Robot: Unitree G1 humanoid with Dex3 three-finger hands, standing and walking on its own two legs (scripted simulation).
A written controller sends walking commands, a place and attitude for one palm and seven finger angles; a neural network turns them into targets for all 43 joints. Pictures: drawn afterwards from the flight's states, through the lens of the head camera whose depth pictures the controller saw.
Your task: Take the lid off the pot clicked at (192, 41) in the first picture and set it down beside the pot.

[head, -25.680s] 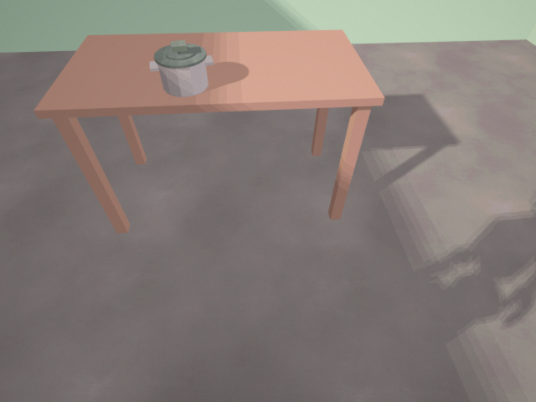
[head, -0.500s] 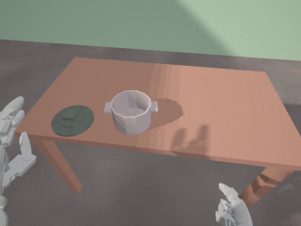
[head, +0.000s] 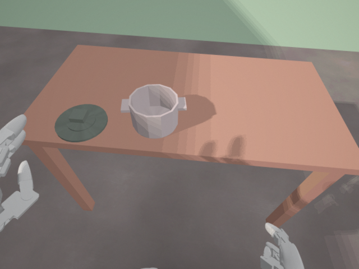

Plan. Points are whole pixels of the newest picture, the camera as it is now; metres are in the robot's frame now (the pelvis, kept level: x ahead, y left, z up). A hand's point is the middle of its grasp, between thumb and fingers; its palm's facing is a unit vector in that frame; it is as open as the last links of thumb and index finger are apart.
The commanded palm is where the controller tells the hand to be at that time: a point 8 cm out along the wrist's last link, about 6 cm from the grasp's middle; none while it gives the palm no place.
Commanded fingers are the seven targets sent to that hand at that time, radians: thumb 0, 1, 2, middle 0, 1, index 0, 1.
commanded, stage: step back with the hand held close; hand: left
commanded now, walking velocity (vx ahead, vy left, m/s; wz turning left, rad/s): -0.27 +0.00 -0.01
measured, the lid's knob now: (79, 115) +0.55 +0.36 -0.04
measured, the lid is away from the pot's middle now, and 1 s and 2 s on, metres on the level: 0.24 0.24 0.24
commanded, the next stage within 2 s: stop stepping back and stand still in 0.86 s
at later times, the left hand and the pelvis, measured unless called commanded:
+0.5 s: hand (35, 229) +0.15 +0.21 +0.17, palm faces +0.19 -0.85 -0.49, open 7.4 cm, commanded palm +0.08 +0.27 +0.19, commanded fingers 0.00 0.90 0.90 -0.20 -0.30 -0.20 -0.30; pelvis -0.06 -0.01 +0.00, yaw -2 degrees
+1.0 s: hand out of the picture +0.06 +0.21 +0.16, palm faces +0.16 -0.85 -0.50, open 7.4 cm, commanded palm -0.02 +0.27 +0.19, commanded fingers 0.00 0.90 0.90 -0.20 -0.30 -0.20 -0.30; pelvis -0.16 +0.00 +0.00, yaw -3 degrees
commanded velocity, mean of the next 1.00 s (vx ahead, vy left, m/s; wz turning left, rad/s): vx -0.35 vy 0.00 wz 0.02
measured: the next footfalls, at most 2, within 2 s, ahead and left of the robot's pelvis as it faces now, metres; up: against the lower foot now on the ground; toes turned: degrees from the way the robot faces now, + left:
right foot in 0.30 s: -0.02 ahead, -0.13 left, +0.00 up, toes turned -1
left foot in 0.66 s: +0.00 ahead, +0.10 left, +0.00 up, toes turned -3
